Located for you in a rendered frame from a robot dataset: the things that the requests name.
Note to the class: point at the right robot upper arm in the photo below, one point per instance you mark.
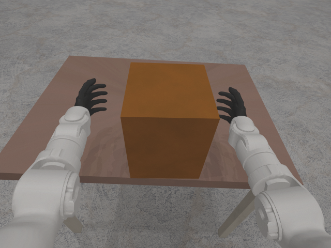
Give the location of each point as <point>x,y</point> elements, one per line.
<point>291,217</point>

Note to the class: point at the robot left forearm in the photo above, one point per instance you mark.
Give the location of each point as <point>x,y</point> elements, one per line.
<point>66,146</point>

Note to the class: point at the carton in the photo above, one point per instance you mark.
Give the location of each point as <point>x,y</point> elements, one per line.
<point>169,118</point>

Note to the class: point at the left robot upper arm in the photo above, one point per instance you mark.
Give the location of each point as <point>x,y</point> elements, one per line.
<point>44,199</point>

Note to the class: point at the table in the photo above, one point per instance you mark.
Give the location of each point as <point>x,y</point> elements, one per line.
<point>104,159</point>

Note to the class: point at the robot right hand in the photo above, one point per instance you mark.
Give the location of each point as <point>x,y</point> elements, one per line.
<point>236,105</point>

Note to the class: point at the robot right forearm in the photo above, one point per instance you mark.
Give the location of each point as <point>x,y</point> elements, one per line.
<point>260,163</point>

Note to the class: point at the robot left hand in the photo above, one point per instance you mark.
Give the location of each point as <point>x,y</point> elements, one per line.
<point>85,96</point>

